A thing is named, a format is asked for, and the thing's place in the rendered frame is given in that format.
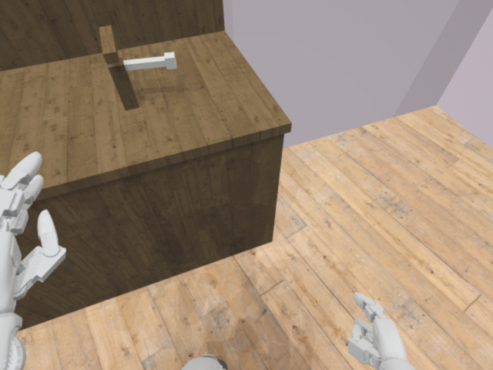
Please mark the tap lever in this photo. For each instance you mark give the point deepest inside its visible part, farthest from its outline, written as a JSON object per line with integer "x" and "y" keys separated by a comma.
{"x": 168, "y": 60}

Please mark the left robot shin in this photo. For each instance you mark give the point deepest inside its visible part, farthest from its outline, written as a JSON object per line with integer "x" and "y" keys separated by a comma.
{"x": 209, "y": 356}

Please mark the robot left forearm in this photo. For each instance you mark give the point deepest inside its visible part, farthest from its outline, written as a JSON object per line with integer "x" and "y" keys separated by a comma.
{"x": 12, "y": 350}

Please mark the left robot hand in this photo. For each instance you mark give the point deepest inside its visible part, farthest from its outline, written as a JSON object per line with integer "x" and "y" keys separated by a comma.
{"x": 17, "y": 193}

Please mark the right robot hand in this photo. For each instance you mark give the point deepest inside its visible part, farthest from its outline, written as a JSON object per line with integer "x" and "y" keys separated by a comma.
{"x": 380, "y": 342}

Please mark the counter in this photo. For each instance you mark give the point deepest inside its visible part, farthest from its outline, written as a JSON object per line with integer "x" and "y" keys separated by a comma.
{"x": 148, "y": 173}

